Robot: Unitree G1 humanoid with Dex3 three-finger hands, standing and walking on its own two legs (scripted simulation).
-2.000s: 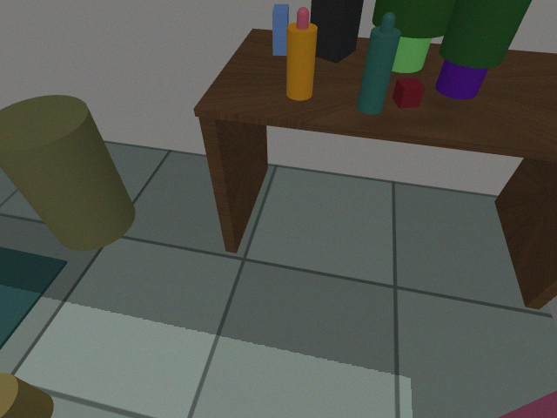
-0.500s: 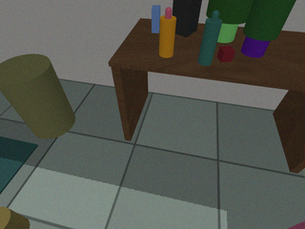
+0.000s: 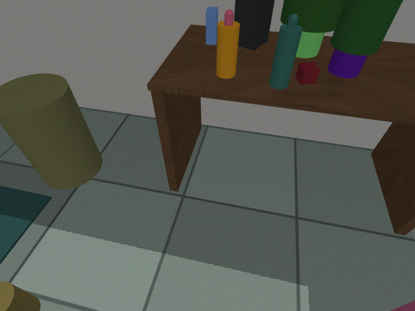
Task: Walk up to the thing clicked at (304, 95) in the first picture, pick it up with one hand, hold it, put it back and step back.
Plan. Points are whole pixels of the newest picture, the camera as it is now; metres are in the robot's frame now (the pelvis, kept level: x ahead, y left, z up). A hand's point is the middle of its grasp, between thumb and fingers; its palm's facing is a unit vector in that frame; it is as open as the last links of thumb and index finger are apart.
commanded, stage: stand
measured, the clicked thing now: (227, 44) +1.01 -0.06 +0.07
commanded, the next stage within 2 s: walk up in 0.42 s
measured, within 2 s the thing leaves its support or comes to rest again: neither
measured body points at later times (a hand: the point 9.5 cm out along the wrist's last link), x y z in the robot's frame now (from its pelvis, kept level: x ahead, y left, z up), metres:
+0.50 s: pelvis +0.00 +0.01 +0.00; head +0.01 +0.00 +0.44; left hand +0.07 +0.32 -0.13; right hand +0.08 -0.30 -0.13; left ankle -0.01 +0.12 -0.73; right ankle -0.01 -0.12 -0.75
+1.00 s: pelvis +0.12 +0.15 -0.02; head +0.14 +0.17 +0.43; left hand +0.18 +0.49 -0.14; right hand +0.16 -0.15 -0.13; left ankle +0.13 +0.26 -0.75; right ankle +0.14 +0.02 -0.69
